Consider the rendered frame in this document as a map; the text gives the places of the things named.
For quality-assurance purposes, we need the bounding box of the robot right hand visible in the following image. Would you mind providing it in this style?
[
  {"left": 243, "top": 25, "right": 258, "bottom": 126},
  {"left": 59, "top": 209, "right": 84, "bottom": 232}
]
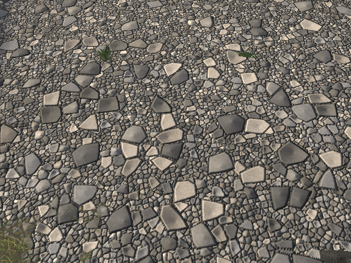
[{"left": 320, "top": 250, "right": 351, "bottom": 263}]

